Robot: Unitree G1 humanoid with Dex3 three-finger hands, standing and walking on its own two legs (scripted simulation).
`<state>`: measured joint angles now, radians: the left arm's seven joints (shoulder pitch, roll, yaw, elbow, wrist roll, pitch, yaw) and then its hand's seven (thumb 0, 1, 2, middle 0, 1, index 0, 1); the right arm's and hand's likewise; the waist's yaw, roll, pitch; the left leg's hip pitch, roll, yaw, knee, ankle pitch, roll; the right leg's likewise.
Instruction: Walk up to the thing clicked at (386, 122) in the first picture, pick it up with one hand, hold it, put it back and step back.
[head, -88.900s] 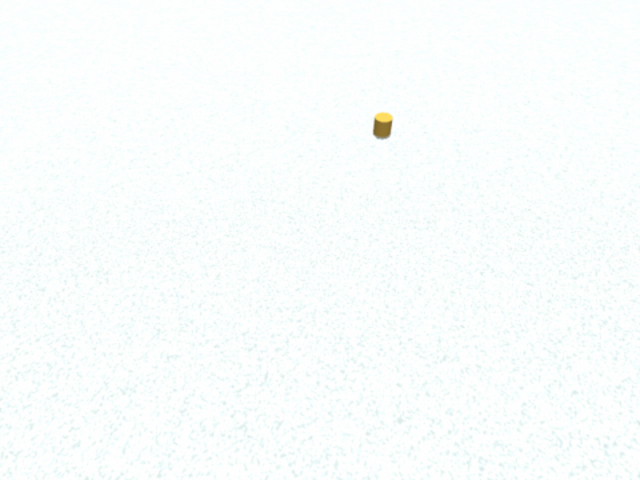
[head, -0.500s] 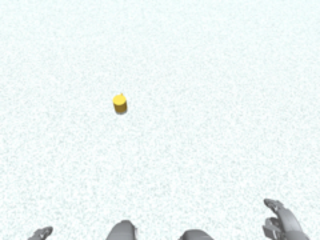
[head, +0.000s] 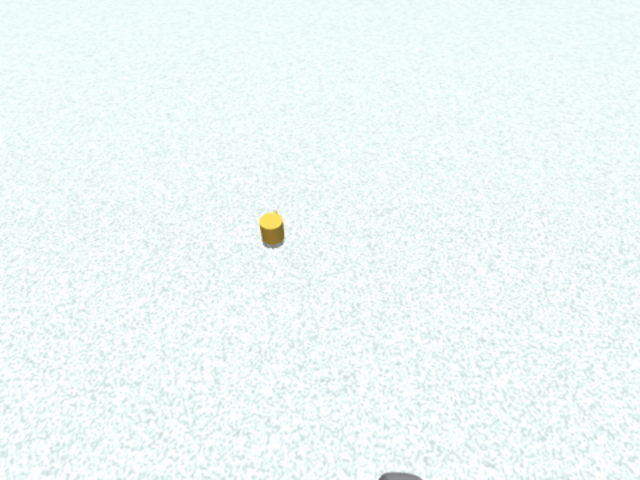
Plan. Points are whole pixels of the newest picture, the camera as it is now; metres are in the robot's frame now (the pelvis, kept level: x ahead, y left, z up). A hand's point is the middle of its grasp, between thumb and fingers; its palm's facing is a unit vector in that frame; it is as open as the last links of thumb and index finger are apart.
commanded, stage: step back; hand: left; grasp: from above
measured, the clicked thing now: (273, 225) +1.17 +0.20 -0.71
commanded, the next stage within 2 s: stand in 0.80 s
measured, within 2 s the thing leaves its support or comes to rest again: neither
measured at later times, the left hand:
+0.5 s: hand out of the picture +0.05 +0.29 -0.15, palm faces +0.06 -0.92 -0.40, open 7.4 cm
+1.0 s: hand (135, 479) +0.16 +0.26 -0.14, palm faces -0.01 -0.94 -0.34, open 7.3 cm
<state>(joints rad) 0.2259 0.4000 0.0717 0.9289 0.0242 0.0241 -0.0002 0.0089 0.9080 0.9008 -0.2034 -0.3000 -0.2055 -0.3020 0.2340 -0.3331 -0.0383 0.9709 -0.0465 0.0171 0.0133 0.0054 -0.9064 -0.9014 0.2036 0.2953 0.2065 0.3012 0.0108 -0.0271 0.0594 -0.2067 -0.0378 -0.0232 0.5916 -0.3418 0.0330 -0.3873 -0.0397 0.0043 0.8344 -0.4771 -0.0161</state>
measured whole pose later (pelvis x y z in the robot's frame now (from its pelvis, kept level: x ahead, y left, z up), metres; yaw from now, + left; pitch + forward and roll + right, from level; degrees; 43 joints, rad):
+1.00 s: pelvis +0.05 +0.01 +0.01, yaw +0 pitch -2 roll +0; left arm 0.06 0.35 0.01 1.08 0.00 -0.02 0.00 0.01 0.91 0.90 -0.20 -0.30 -0.21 -0.30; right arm 0.05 -0.35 -0.01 1.08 -0.01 -0.02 0.00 0.00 -0.91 -0.90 0.20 0.30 0.20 0.30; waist 0.00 0.00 0.07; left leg -0.17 0.03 0.01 0.44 -0.22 -0.02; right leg -0.12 -0.03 -0.01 0.44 -0.28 0.02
